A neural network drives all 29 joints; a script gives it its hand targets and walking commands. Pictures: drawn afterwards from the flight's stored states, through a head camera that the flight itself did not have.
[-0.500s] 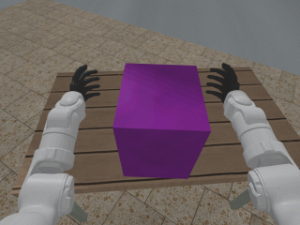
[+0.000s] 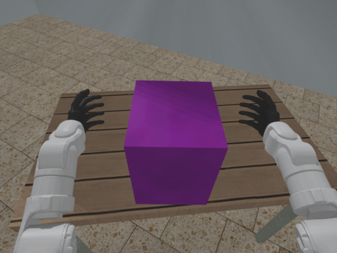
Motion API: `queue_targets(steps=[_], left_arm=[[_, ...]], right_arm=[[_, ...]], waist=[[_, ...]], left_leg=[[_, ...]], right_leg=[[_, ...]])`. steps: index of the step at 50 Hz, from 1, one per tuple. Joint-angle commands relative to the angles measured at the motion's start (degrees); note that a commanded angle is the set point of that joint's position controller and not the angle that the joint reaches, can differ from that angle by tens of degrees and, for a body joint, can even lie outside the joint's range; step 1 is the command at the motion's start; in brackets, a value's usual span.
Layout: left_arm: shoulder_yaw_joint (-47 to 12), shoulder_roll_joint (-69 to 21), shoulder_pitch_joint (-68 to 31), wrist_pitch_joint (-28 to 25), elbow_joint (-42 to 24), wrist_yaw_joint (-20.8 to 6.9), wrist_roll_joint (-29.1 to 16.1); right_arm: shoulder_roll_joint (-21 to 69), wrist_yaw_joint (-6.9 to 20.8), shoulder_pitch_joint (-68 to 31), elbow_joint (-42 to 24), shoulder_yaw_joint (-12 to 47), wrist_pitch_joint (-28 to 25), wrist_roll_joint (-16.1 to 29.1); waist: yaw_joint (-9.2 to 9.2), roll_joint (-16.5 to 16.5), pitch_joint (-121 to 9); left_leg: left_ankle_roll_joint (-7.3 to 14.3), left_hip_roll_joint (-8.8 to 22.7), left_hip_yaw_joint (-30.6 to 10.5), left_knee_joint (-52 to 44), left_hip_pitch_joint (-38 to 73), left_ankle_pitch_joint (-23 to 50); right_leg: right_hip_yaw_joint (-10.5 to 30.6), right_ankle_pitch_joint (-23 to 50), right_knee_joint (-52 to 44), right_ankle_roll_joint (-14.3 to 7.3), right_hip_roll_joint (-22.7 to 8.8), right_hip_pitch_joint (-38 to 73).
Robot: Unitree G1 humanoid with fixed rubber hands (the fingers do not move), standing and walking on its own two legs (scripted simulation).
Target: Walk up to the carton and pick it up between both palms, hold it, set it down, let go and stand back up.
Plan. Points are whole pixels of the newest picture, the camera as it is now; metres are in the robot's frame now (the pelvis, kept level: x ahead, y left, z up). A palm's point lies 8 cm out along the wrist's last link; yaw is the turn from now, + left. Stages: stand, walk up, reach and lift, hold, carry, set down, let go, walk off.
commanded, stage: set down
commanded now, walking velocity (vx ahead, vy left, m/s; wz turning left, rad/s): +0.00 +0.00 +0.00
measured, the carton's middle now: (172, 144) +0.41 +0.03 +0.01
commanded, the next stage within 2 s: none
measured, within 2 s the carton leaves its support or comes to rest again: neither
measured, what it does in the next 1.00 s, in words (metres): stands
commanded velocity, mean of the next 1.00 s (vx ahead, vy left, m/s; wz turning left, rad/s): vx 0.00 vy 0.00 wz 0.00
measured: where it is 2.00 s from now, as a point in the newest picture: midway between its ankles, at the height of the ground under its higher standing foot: outside the picture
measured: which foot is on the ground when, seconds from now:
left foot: down 0.00-1.00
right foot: down 0.00-1.00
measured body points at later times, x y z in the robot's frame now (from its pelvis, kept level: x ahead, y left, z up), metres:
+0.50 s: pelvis +0.00 +0.00 +0.00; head +0.00 +0.01 +0.45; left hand +0.28 +0.24 +0.07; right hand +0.31 -0.19 +0.07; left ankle +0.05 +0.14 -0.75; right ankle -0.01 -0.13 -0.75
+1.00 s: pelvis +0.03 +0.00 +0.00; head +0.03 +0.00 +0.45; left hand +0.22 +0.23 +0.01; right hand +0.25 -0.19 +0.02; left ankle +0.05 +0.14 -0.75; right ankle -0.01 -0.13 -0.75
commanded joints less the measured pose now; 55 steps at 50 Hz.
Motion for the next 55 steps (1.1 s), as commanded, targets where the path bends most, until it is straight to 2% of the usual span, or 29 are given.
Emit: queue_targets(steps=[1, 3, 4, 7, 8, 9, 11, 14, 15, 16, 17, 18, 20, 22, 23, 24, 28, 30, 31, 32, 36, 37, 41, 42, 43, 45, 49, 53, 55], left_arm=[[2.02, 8.52, -20.84, -7.25, -15.22, 0.07, -0.15], [1.66, 6.54, -14.25, -8.48, -15.04, 0.02, 0.69], [1.22, 6.38, -13.55, -9.49, -19.07, -0.05, 0.41], [1.47, 8.39, -18.54, -11.03, -19.7, 0.98, -0.78], [1.23, 6.57, -10.94, -11.75, -19.63, 1.12, 0.09], [1.0, 7.12, -13.28, -12.54, -21.87, 1.6, -0.85], [1.17, 4.27, -0.18, -14.4, -25.58, 1.38, 0.48], [1.89, 5.44, 0.67, -15.59, -29.75, 1.25, -0.06], [0.96, 6.61, -6.87, -15.11, -28.96, 1.51, -1.69], [0.93, 5.97, -3.78, -15.86, -27.85, 1.79, -1.26], [0.84, 2.88, 7.44, -16.22, -27.87, 1.55, 0.37], [-0.45, 3.18, 7.08, -16.45, -30.29, 1.33, -0.48], [-1.09, 1.62, 11.57, -17.2, -29.23, 0.83, -0.43], [-1.94, 1.73, 10.59, -17.56, -26.65, 0.48, -0.18], [-1.72, 1.58, 12.3, -18.44, -26.16, 0.37, -0.46], [-2.49, -0.15, 14.58, -19.11, -25.99, 0.46, 0.32], [-2.86, -1.28, 23.88, -21.98, -27.92, 0.37, 1.95], [-3.11, -0.67, 22.26, -23.75, -29.7, 0.33, 1.55], [-2.97, -2.29, 28.49, -24.64, -29.36, 0.38, 2.46], [-3.29, -0.6, 22.6, -25.39, -29.28, 0.45, 1.73], [-4.14, -1.67, 28.6, -29.46, -28.08, 1.29, 1.72], [-4.5, -0.92, 27.7, -30.45, -27.87, 1.52, 1.27], [-4.83, -0.73, 35.93, -34.97, -28.87, 1.63, 0.96], [-5.79, -0.69, 34.28, -35.56, -26.99, 0.97, 0.11], [-5.31, 0.36, 33.68, -36.69, -27.22, 1.17, 0.55], [-6.49, 1.47, 34.04, -38.28, -23.92, 0.5, -0.52], [-6.93, -0.31, 44.86, -41.42, -22.01, -0.27, -0.02], [-7.22, 0.41, 45.93, -43.56, -18.04, -1.77, 0.18], [-6.48, 1.05, 46.23, -44.61, -16.78, -2.25, 0.9]], right_arm=[[-3.97, -0.17, -18.02, -18.5, -5.63, -6.67, -2.47], [-3.34, -0.2, -11.74, -19.88, -5.78, -7.97, -4.19], [-2.55, -0.63, -9.61, -23.42, -6.8, -9.0, -4.81], [-3.2, -1.36, -12.87, -25.78, -9.77, -9.65, -8.1], [-1.61, -1.24, -5.64, -26.41, -9.35, -10.53, -8.91], [-2.03, -1.53, -8.31, -28.5, -10.18, -10.96, -8.79], [-0.06, -1.96, 4.68, -30.21, -8.66, -13.23, -9.42], [-0.5, -2.42, 4.95, -35.6, -9.23, -14.99, -9.53], [-1.55, -2.5, -1.87, -36.34, -10.72, -14.3, -10.34], [-0.25, -2.23, 1.88, -35.35, -10.5, -14.16, -11.07], [1.48, -2.06, 12.05, -34.42, -7.85, -14.89, -10.48], [0.24, -2.03, 10.92, -36.5, -7.88, -15.5, -10.66], [1.2, -1.91, 14.96, -35.73, -6.97, -15.84, -9.95], [1.11, -1.31, 15.67, -34.14, -7.13, -15.38, -9.94], [1.27, -1.06, 16.28, -34.48, -6.7, -15.65, -9.65], [2.15, -0.72, 18.98, -33.48, -6.36, -15.86, -9.72], [3.18, 0.06, 27.66, -35.08, -3.68, -18.31, -9.11], [2.08, 0.14, 26.5, -37.99, -4.77, -19.98, -9.61], [2.82, 0.42, 32.67, -37.28, -3.96, -20.88, -9.2], [2.63, 0.08, 27.08, -39.02, -5.01, -21.3, -9.94], [6.15, 0.31, 35.35, -39.76, -5.94, -23.28, -11.88], [6.3, 0.24, 34.44, -40.11, -5.35, -23.74, -12.32], [6.58, 0.35, 43.33, -41.02, -5.8, -27.46, -13.31], [7.07, -0.04, 41.36, -40.86, -5.5, -27.52, -13.26], [7.08, 0.08, 41.53, -40.86, -5.58, -28.19, -13.67], [7.1, 0.11, 42.51, -40.49, -5.75, -29.34, -15.02], [8.69, 0.37, 53.07, -36.94, -3.36, -31.74, -14.38], [8.7, 0.56, 53.6, -32.8, -2.88, -33.76, -14.58], [9.57, 0.49, 54.52, -32.0, -1.7, -34.59, -14.66]], waist=[[0.97, 3.68, -19.66], [0.7, 3.34, -17.2], [0.22, 3.9, -18.95], [0.1, 3.49, -18.73], [0.22, 3.0, -17.95], [0.38, 3.88, -20.53], [1.3, 2.43, -20.36], [1.25, 3.36, -23.38], [0.18, 3.31, -23.93], [0.51, 3.0, -21.91], [1.99, 2.16, -19.39], [1.81, 1.73, -20.63], [1.75, 1.03, -17.6], [0.78, 2.86, -13.63], [1.65, 1.13, -12.7], [1.64, 2.54, -10.94], [3.24, 2.6, -6.7], [2.52, 2.51, -7.82], [2.82, 3.68, -5.19], [2.23, 2.99, -6.0], [2.37, 2.04, -2.39], [3.36, 2.99, -3.79], [3.3, 2.65, -5.83], [2.34, 2.64, -6.05], [3.04, 3.59, -6.57], [1.76, 1.53, -5.24], [2.24, 1.04, -2.77], [0.84, 0.94, -0.66], [1.27, 0.66, 2.03]], left_leg=[[0.44, -4.49, 2.26, 0.49, 14.96, 6.76], [0.25, -4.11, 2.02, 0.75, 15.93, 7.68], [0.14, -3.98, 2.16, 0.91, 17.14, 8.0], [0.55, -4.03, 2.89, 0.09, 14.3, 0.9], [0.8, -3.71, 2.39, 0.29, 15.33, 2.2], [0.41, -3.96, 2.53, 0.75, 15.2, 2.13], [0.17, -3.92, 2.26, 1.69, 19.0, 8.33], [-0.46, -4.12, 2.48, 3.28, 20.96, 14.85], [-0.41, -4.02, 2.62, 2.7, 18.51, 10.61], [0.11, -3.68, 2.29, 1.68, 17.93, 7.62], [0.13, -3.41, 2.05, 1.63, 19.76, 10.62], [-0.35, -3.45, 2.08, 2.17, 20.76, 11.59], [-0.41, -3.39, 1.75, 1.59, 20.86, 12.06], [-0.41, -3.22, 1.48, 0.65, 18.66, 8.48], [-0.18, -3.22, 1.65, 0.17, 18.52, 6.95], [-0.4, -3.12, 1.46, -0.1, 18.45, 6.61], [-0.72, -3.58, 1.15, -0.12, 20.03, 9.69], [-0.97, -3.77, 1.11, 0.27, 20.85, 11.72], [-1.19, -3.81, 0.74, 0.42, 21.16, 13.33], [-1.03, -4.11, 1.22, 0.33, 20.28, 11.64], [-0.22, -4.04, 1.16, -0.79, 18.17, 4.3], [-0.17, -4.25, 1.38, -0.42, 17.58, 3.78], [-0.42, -4.26, 1.16, 1.55, 20.53, 11.51], [-0.46, -4.44, 1.51, 1.76, 20.15, 11.04], [-0.57, -4.25, 1.3, 1.86, 19.72, 11.67], [-0.08, -4.32, 1.56, 1.77, 18.52, 9.41], [-0.29, -4.08, 1.16, 2.1, 21.27, 14.18], [-0.97, -4.32, 0.56, 2.21, 22.0, 15.9], [-0.36, -4.28, 0.69, 1.61, 21.96, 14.29]], right_leg=[[-3.2, 6.91, -3.06, 1.82, 2.69, -2.43], [-3.34, 6.27, -3.29, 1.31, 2.73, -2.68], [-3.18, 6.73, -3.43, 1.28, 2.55, -2.81], [-2.83, -0.13, -3.46, 1.46, 2.29, -6.34], [-2.75, 1.34, -3.46, 1.2, 2.34, -5.08], [-2.81, 1.32, -3.11, 1.11, 2.23, -6.12], [-2.24, 6.27, -2.54, 1.27, 2.5, -3.49], [-2.22, 10.95, -2.19, 1.28, 2.54, -3.69], [-2.33, 7.29, -2.35, 1.34, 2.3, -5.68], [-2.51, 4.42, -3.03, 1.2, 2.2, -6.39], [-2.24, 6.84, -3.18, 0.97, 2.58, -4.21], [-1.84, 7.06, -3.17, 0.86, 2.44, -4.33], [-1.55, 7.21, -3.77, 0.29, 2.3, -3.75], [-2.17, 3.1, -4.73, -0.3, 2.18, -5.76], [-1.55, 1.34, -5.1, -0.4, 2.13, -5.62], [-1.54, 0.79, -5.04, -0.77, 2.13, -5.42], [-1.57, 2.27, -5.53, -1.11, 2.04, -4.15], [-1.62, 3.45, -5.68, -1.42, 2.29, -4.88], [-1.79, 4.33, -5.71, -1.64, 2.46, -4.43], [-1.27, 3.0, -5.92, -1.34, 2.18, -5.8], [-1.39, -2.75, -6.74, -1.47, 1.49, -7.74], [-0.76, -2.96, -6.18, -1.4, 1.27, -7.46], [-0.24, 4.25, -5.05, -1.41, 1.49, -5.77], [0.22, 4.49, -5.31, -1.02, 0.96, -6.0], [0.04, 4.41, -4.88, -1.05, 1.13, -6.1], [0.52, 3.41, -5.52, -0.61, 0.69, -6.69], [0.85, 6.86, -6.08, -0.49, 0.91, -5.77], [0.66, 7.61, -6.81, -0.6, 1.35, -5.56], [1.35, 6.37, -7.46, -0.54, 0.81, -5.73]])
